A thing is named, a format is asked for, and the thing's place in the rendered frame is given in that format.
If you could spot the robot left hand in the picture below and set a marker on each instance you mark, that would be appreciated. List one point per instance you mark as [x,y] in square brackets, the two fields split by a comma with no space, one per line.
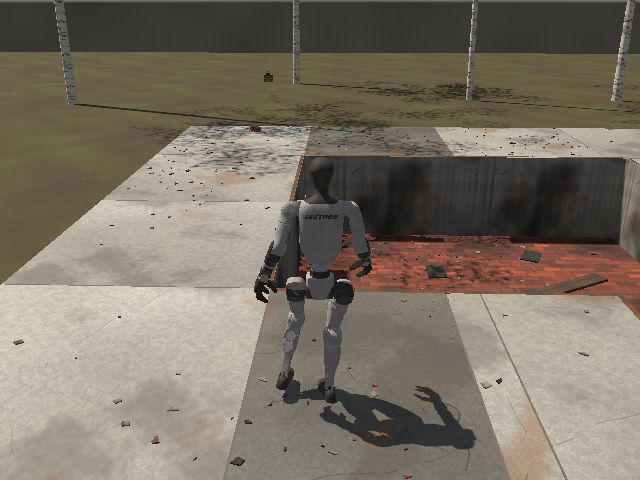
[259,288]

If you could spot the right robot forearm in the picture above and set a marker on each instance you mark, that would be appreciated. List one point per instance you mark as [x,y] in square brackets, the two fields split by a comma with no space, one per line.
[364,258]

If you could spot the robot right shin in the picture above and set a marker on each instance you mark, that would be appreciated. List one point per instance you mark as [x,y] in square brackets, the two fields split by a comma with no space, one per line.
[331,361]

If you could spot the right robot upper arm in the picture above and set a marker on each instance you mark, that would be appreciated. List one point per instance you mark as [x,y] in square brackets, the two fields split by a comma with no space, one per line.
[352,211]

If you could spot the humanoid robot head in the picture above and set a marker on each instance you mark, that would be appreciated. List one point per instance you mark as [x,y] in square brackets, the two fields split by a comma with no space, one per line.
[321,170]

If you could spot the left robot upper arm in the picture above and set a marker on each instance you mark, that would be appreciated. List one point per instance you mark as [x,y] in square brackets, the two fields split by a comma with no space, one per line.
[289,210]

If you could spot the robot right hand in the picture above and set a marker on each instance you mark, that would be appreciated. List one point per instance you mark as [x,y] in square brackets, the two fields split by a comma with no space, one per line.
[365,271]

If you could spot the left robot forearm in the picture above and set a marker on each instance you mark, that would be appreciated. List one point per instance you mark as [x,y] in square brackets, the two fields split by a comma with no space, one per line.
[268,265]

